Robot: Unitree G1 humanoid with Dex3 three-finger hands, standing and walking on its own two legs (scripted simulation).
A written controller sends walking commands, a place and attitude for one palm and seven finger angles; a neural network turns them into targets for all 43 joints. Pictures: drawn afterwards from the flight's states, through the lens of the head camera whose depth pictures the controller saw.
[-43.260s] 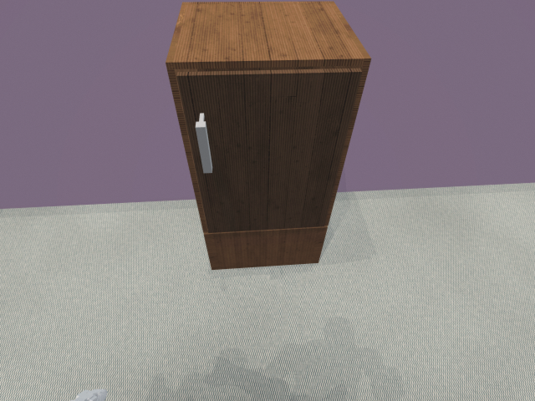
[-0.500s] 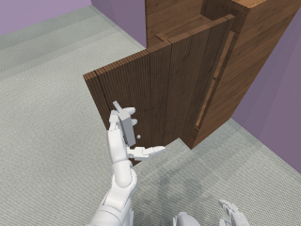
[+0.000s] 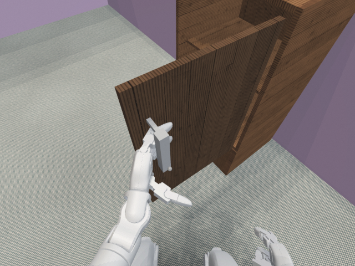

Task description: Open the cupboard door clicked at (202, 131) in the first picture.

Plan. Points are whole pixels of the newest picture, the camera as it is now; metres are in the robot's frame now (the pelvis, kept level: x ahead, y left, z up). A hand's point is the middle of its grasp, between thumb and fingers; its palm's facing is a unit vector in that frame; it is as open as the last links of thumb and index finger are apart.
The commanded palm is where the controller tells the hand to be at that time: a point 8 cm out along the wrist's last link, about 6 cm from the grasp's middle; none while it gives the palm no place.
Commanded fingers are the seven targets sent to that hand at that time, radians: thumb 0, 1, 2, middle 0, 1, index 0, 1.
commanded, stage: slide the hand sideways off the handle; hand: left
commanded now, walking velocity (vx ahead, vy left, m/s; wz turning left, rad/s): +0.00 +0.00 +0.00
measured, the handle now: (158, 146) +0.37 +0.06 +0.04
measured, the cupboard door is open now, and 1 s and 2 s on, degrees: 87 89 89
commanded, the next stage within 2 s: draw the hand back to the body in 1.08 s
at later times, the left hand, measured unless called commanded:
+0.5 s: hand (163, 185) +0.28 +0.04 +0.04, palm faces -0.21 -0.98 -0.01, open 16.1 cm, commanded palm +0.27 +0.11 +0.04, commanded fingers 0.00 -0.50 0.30 -0.15 -0.30 -0.15 -0.30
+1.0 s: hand (127, 204) +0.24 +0.11 +0.04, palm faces -0.10 -0.99 -0.03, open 16.2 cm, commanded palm +0.22 +0.17 +0.04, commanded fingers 0.00 -0.50 0.30 -0.15 -0.30 -0.15 -0.30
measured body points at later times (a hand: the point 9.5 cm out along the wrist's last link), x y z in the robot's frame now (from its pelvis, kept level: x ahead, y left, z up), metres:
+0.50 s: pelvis +0.00 +0.01 +0.00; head +0.07 +0.00 +0.44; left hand +0.29 +0.10 +0.04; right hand +0.16 -0.22 -0.11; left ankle +0.05 +0.13 -0.64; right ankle +0.00 -0.11 -0.64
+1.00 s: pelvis +0.01 -0.01 -0.01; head +0.08 -0.02 +0.44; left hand +0.24 +0.17 +0.04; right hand +0.19 -0.25 -0.10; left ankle +0.05 +0.13 -0.64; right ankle +0.00 -0.11 -0.64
